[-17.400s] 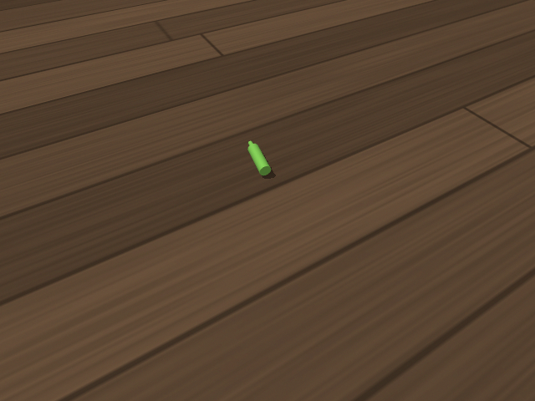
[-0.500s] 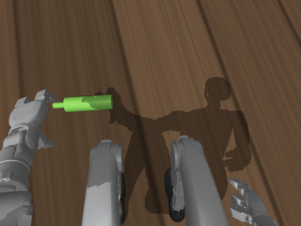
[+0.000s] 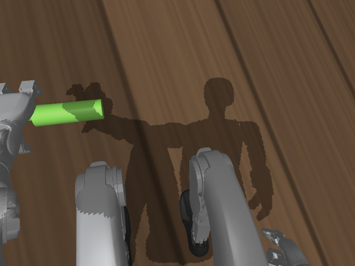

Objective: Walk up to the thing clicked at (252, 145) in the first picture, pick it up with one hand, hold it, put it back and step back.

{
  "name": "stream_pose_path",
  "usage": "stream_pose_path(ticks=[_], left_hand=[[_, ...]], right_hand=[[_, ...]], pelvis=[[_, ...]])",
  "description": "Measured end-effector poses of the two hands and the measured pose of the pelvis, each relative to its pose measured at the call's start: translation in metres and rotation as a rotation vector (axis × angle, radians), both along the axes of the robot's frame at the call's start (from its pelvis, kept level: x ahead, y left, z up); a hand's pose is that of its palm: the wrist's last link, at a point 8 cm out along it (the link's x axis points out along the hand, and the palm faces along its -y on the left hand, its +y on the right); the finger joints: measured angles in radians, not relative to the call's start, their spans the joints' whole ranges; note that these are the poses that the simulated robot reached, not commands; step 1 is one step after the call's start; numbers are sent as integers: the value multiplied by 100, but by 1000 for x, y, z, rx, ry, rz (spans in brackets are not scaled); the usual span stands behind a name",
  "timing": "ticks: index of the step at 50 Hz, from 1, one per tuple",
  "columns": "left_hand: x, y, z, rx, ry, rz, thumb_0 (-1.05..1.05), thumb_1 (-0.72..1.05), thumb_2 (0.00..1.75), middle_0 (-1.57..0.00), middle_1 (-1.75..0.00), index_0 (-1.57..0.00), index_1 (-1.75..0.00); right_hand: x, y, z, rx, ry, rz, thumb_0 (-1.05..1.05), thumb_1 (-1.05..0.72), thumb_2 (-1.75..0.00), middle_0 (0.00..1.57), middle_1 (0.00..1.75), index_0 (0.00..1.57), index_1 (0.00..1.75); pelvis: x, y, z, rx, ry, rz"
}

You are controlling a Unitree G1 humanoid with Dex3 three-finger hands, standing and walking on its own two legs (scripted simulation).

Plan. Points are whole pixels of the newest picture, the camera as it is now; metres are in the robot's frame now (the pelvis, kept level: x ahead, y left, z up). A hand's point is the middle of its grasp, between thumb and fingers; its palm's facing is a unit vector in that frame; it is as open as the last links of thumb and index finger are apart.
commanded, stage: rise first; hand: left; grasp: from above
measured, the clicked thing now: (60, 113) +0.51 +0.28 -0.33
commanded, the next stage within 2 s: none
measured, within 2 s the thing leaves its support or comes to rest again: neither
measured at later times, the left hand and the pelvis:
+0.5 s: hand (33, 117) +0.46 +0.30 -0.19, palm faces -0.45 -0.06 -0.89, open 14.2 cm; pelvis +0.01 +0.00 -0.02, yaw -2 degrees
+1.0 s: hand (39, 115) +0.46 +0.30 -0.21, palm faces -0.45 -0.06 -0.89, open 14.3 cm; pelvis +0.01 +0.00 -0.03, yaw -3 degrees
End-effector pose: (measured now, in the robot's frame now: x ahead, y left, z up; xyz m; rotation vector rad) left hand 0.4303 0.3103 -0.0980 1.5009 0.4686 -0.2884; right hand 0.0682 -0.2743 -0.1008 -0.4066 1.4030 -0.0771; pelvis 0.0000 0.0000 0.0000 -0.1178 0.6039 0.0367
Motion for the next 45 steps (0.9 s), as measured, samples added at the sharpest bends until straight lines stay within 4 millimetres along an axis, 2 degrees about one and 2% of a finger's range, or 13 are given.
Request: stream_pose_path(ticks=[15, 25, 45], left_hand=[[21, -4, -25, 16, -17, 13, 0, -55, 104, -8, -99, -8, -100], [31, -7, -37, 10, -14, 20, 0, -56, 103, -8, -100, -8, -101], [37, -12, -47, 6, -13, 11, 0, -56, 104, -9, -99, -7, -101]], right_hand=[[-2, 2, -19, 11, 34, 28, 0, -91, -90, 20, 30, 21, 30], [-9, 0, -18, 1, 69, 20, 0, -91, -90, 20, 30, 21, 30], [-17, -4, -18, -10, 71, 23, 0, -91, -90, 20, 30, 21, 30]], pelvis=[[5, -2, -19, -3, 2, -15], [8, -2, -22, -10, 8, -22], [6, -2, -29, -18, -7, -29]])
